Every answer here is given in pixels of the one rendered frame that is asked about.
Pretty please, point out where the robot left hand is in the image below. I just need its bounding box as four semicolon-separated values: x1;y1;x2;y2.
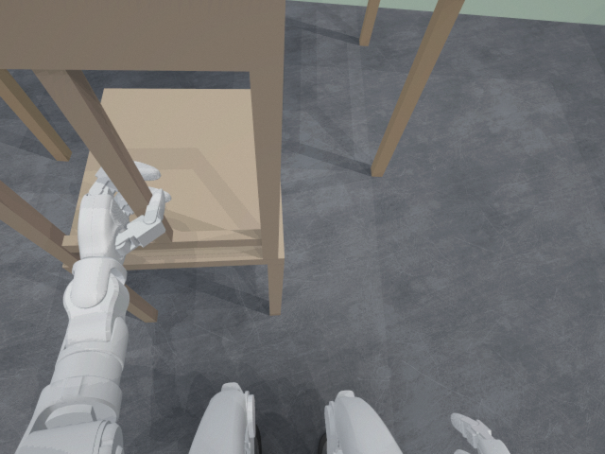
78;161;172;265

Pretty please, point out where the robot thigh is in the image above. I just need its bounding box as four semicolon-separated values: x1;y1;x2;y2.
188;390;255;454
324;397;403;454

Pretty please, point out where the left robot thigh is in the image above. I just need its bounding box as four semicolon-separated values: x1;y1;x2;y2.
188;390;255;454

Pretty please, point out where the right robot thigh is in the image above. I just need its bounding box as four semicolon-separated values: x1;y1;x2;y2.
324;397;403;454

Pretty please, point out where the left robot forearm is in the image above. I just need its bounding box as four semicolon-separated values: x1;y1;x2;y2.
14;256;130;454

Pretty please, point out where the robot right hand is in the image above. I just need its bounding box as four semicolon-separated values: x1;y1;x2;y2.
451;413;510;454

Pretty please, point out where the chair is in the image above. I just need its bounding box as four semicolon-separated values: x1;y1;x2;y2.
0;0;285;323

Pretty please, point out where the robot left upper arm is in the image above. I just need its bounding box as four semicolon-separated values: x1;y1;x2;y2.
18;420;124;454

